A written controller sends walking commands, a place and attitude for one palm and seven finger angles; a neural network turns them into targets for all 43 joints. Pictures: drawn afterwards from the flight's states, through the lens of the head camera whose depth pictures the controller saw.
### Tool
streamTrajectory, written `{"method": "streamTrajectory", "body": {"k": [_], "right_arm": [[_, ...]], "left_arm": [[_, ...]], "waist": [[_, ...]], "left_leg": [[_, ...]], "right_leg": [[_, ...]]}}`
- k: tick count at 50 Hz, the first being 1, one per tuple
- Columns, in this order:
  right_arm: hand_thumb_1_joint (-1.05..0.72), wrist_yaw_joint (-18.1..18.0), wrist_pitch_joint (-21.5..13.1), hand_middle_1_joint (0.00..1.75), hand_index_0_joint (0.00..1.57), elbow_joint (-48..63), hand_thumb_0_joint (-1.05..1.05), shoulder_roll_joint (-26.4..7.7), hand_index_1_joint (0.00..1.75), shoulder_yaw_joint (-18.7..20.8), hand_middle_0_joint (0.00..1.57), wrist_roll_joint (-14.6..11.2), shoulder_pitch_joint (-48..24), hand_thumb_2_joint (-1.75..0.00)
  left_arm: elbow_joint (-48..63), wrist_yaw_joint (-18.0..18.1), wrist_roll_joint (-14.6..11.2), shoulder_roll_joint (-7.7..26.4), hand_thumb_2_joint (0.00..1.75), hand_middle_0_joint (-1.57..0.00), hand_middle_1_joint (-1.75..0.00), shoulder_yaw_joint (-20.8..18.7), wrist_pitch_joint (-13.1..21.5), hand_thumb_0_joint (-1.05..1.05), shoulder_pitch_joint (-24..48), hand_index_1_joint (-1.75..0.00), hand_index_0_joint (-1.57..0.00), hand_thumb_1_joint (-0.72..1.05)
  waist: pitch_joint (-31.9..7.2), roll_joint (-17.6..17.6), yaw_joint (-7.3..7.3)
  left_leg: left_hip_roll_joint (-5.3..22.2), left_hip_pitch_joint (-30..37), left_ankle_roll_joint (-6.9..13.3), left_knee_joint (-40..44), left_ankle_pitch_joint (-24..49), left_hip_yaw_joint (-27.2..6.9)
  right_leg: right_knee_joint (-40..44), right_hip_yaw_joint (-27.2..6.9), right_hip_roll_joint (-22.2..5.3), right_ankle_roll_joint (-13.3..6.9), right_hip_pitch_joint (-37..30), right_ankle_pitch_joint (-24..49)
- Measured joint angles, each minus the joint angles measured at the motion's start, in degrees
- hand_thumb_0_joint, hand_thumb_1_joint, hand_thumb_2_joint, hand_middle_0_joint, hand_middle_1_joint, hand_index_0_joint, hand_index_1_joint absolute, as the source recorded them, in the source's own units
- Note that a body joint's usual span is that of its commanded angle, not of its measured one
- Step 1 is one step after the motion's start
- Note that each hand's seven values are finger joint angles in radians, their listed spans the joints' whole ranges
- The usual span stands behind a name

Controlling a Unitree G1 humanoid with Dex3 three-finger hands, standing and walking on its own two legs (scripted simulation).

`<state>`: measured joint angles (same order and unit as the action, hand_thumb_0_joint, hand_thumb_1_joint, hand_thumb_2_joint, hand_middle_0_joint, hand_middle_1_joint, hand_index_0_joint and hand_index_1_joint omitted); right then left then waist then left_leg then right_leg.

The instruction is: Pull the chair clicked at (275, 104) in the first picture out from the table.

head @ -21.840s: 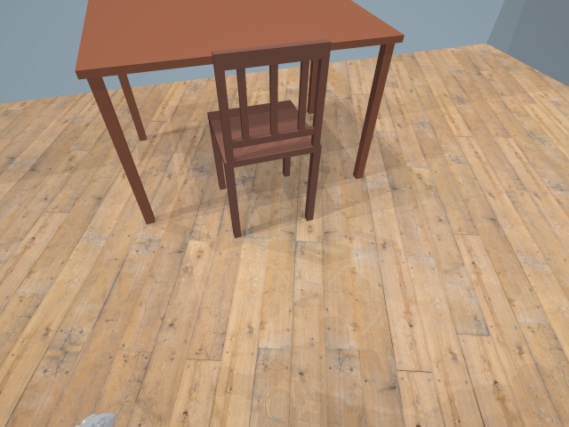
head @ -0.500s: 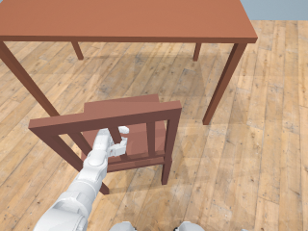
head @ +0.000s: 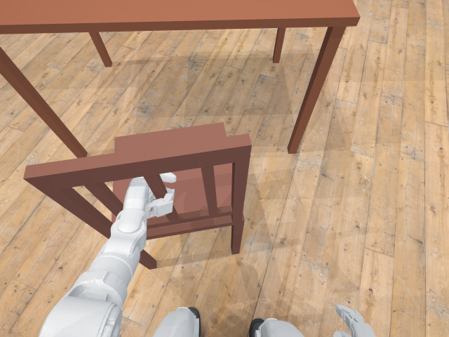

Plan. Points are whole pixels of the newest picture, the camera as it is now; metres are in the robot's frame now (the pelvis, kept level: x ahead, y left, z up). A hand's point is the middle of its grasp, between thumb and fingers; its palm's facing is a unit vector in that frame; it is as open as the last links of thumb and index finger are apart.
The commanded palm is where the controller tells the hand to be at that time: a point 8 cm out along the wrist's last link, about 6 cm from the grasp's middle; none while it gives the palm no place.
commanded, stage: step backward, pulling the chair out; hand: left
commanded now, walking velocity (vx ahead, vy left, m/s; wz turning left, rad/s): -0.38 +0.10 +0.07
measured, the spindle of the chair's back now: (163, 198) +0.39 +0.15 -0.11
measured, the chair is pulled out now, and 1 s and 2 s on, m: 0.33 0.55 0.63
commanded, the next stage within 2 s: stop walking, hand still on the chair in 0.92 s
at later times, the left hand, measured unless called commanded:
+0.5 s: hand (164, 255) +0.25 +0.12 -0.06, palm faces +0.00 -0.98 -0.20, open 5.6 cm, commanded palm +0.25 +0.18 -0.06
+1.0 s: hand (160, 323) +0.14 +0.12 -0.06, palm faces +0.01 -0.98 -0.18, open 5.6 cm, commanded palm +0.14 +0.17 -0.06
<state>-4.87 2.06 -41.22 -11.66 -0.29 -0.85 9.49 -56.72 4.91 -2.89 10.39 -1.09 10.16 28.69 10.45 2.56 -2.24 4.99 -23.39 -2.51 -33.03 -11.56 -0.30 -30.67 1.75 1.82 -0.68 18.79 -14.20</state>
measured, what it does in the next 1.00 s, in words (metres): walks backwards: left foot, then left foot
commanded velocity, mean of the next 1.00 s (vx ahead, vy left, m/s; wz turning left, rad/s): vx -0.34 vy -0.02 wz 0.02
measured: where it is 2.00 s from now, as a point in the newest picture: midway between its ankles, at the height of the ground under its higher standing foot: outside the picture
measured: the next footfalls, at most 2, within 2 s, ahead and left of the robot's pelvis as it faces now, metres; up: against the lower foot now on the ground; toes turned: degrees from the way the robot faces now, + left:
left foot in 0.22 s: -0.02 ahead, +0.15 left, +0.00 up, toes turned +2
left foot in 0.66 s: -0.17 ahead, +0.15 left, +0.00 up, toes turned +3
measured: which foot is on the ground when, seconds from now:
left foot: down 0.00-0.02, up 0.04-0.20, down 0.22-0.46, up 0.48-0.64, down 0.66-1.00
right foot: down 0.00-0.68, up 0.70-0.80, down 0.82-1.00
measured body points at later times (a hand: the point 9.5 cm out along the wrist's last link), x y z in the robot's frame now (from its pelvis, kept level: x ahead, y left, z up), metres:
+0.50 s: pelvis -0.11 -0.01 +0.00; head -0.02 -0.02 +0.44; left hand +0.25 +0.18 -0.05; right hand +0.00 -0.25 -0.14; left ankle -0.07 +0.15 -0.72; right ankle -0.03 -0.11 -0.73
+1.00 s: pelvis -0.21 -0.01 +0.00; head -0.13 -0.02 +0.44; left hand +0.14 +0.17 -0.04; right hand -0.11 -0.27 -0.14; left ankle -0.20 +0.14 -0.72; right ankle -0.13 -0.12 -0.73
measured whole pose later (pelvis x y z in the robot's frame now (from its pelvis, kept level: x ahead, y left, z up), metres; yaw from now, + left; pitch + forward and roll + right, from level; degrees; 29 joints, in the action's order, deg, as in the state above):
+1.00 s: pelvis -0.21 -0.01 +0.00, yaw +4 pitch +1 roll +0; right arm -6.5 0.5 -43.9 -14.4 -0.2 -2.6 10.5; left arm -61.2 4.4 -3.2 8.2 -0.2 8.4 31.2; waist 9.5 1.5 -3.5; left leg 1.8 -21.4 -2.3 -39.8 -23.8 -1.8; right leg -30.6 2.7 -1.5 -0.9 22.3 -9.3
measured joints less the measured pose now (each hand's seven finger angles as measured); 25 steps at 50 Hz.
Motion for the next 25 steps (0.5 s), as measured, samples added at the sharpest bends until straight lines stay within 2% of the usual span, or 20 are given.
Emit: {"method": "streamTrajectory", "body": {"k": [2, 5, 7, 9, 11, 12, 15, 17, 19, 22, 24, 25], "right_arm": [[-0.9, -0.3, 0.0, 0.3, 0.2, -0.5, 0.01, 0.2, 0.3, -0.1, 0.21, -0.6, -0.4, -0.9], [-0.9, -0.9, 0.1, 0.3, 0.21, -1.3, 0.01, -0.7, 0.3, 0.1, 0.21, -1.2, -0.5, -0.9], [-0.9, -1.4, -0.2, 0.3, 0.21, -1.7, 0.01, -2.0, 0.3, 0.3, 0.21, -1.1, -0.3, -0.9], [-0.9, -2.0, -0.5, 0.3, 0.2, -2.0, 0.01, -3.5, 0.3, 0.4, 0.21, -1.1, 0.0, -0.9], [-0.9, -2.5, -0.6, 0.3, 0.2, -1.9, 0.01, -5.1, 0.3, 0.8, 0.21, -1.0, 0.7, -0.9], [-0.9, -2.7, -0.4, 0.3, 0.2, -1.9, 0.01, -5.0, 0.3, 1.2, 0.21, -0.9, 0.5, -0.9], [-0.9, -2.3, 0.6, 0.3, 0.2, -0.7, 0.01, -3.8, 0.3, 1.5, 0.2, -0.8, 0.4, -0.9], [-0.9, -2.0, 0.7, 0.3, 0.2, 0.6, 0.01, -2.8, 0.3, 1.4, 0.2, -0.3, 0.9, -0.9], [-0.9, -1.4, 0.6, 0.3, 0.2, 1.2, 0.01, -1.7, 0.3, 1.2, 0.2, 0.1, 1.6, -0.9], [-0.9, -0.6, 0.3, 0.3, 0.2, 0.9, 0.01, -0.6, 0.3, 0.6, 0.2, -0.1, 1.3, -0.9], [-0.9, -0.6, 0.1, 0.3, 0.2, 0.2, 0.01, -0.1, 0.3, 0.3, 0.2, -0.7, 0.8, -0.9], [-0.9, -0.7, -0.1, 0.3, 0.2, -0.3, 0.01, -0.1, 0.3, 0.3, 0.2, -1.0, 0.5, -0.9]], "left_arm": [[-0.6, 0.0, -0.2, 0.1, 0.78, -0.27, -1.13, -0.9, 0.6, 0.04, 0.2, -1.45, -0.49, 0.64], [-1.2, 0.1, -0.2, -0.2, 0.77, -0.27, -1.12, -1.5, 0.5, 0.04, 0.3, -1.45, -0.49, 0.64], [-1.0, 0.2, 0.0, -0.9, 0.76, -0.26, -1.12, -1.4, 0.1, 0.04, 0.3, -1.45, -0.49, 0.64], [-0.6, 0.3, 0.4, -1.6, 0.76, -0.25, -1.13, -0.6, -0.6, 0.04, 0.3, -1.45, -0.49, 0.65], [0.2, 0.4, 0.8, -2.2, 0.75, -0.25, -1.14, 0.8, -1.4, 0.03, 0.3, -1.45, -0.49, 0.65], [0.6, 0.4, 0.9, -2.1, 0.75, -0.24, -1.15, 1.5, -1.9, 0.03, 0.8, -1.45, -0.49, 0.65], [1.5, 0.4, 0.8, -0.9, 0.75, -0.23, -1.16, 2.7, -2.8, 0.03, 1.4, -1.45, -0.49, 0.66], [1.8, 0.3, 0.5, -0.3, 0.75, -0.23, -1.17, 2.9, -3.2, 0.03, 0.9, -1.45, -0.49, 0.66], [1.7, 0.0, 0.4, -0.2, 0.75, -0.24, -1.16, 2.3, -3.0, 0.04, 0.0, -1.45, -0.49, 0.65], [1.3, 0.0, -0.1, -0.1, 0.77, -0.25, -1.16, 1.0, -2.1, 0.04, -0.8, -1.45, -0.49, 0.64], [0.4, 0.0, -0.3, -0.1, 0.77, -0.26, -1.15, 0.3, -1.2, 0.04, -0.8, -1.45, -0.49, 0.64], [-0.1, -0.1, -0.4, -0.2, 0.77, -0.27, -1.14, 0.0, -0.9, 0.04, -0.7, -1.45, -0.49, 0.63]], "waist": [[0.8, 0.5, -0.63], [0.4, -0.3, -1.29], [-0.4, -0.9, -1.7], [-1.2, -1.0, -2.31], [-2.2, -0.2, -2.85], [-2.0, -0.9, -2.92], [-0.7, -3.9, -1.15], [-0.7, -4.4, -0.89], [-1.2, -3.8, -0.78], [-0.4, -1.7, -0.16], [-0.1, -0.5, -0.65], [-0.2, -0.4, -0.93]], "left_leg": [[0.3, -0.8, -0.2, -1.4, 0.4, -0.3], [-2.6, -2.4, 0.0, -9.4, -9.3, -1.7], [-4.2, -1.7, 0.0, -10.6, -12.3, -2.0], [-4.3, 1.2, 0.0, -6.2, -10.2, -1.9], [-3.1, 5.0, 0.6, 1.5, -3.4, -1.9], [-3.7, 5.0, 0.8, 2.3, -4.1, -1.8], [-4.4, 5.0, 1.0, 1.9, -3.7, 0.1], [-4.2, 4.7, 0.8, 1.4, -3.3, 0.5], [-3.5, 4.0, 0.5, 0.6, -3.2, 0.2], [-1.3, 3.2, -0.4, -1.0, -3.2, -0.2], [-0.6, 2.1, -0.7, -2.7, -3.7, -0.9], [-1.1, 1.0, -0.7, -5.4, -7.1, -1.4]], "right_leg": [[1.0, 0.5, 0.4, -0.6, 0.0, 1.6], [1.4, 0.1, -0.8, -0.7, 1.4, 3.0], [1.7, -0.2, -2.0, -0.3, 2.6, 3.9], [1.8, 0.1, -3.1, 0.3, 3.8, 4.7], [0.7, 1.1, -3.4, 1.0, 5.4, 4.8], [0.1, 1.1, -4.1, 1.3, 6.0, 4.9], [0.0, -0.8, -4.6, 1.3, 6.3, 7.0], [-2.7, -1.0, -4.4, 1.0, 6.6, 3.2], [-4.5, -1.0, -3.8, 0.5, 5.3, -0.7], [-1.6, 0.1, -2.1, 0.1, 3.6, 4.9], [-0.7, 0.9, -1.3, -0.5, 3.6, 4.9], [-0.6, 1.1, -1.4, -0.7, 4.0, 5.0]]}}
